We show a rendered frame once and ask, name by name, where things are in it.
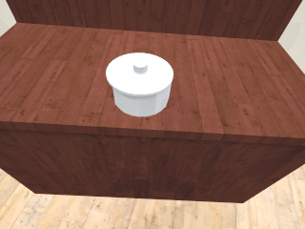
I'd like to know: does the pot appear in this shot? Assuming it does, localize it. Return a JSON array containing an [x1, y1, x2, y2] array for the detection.
[[112, 83, 172, 117]]

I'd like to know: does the table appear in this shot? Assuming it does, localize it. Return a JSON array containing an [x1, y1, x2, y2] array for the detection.
[[0, 0, 305, 203]]

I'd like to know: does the knob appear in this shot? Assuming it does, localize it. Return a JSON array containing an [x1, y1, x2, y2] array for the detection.
[[132, 59, 148, 73]]

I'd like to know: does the lid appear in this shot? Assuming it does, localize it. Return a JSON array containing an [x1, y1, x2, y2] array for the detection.
[[106, 52, 173, 97]]

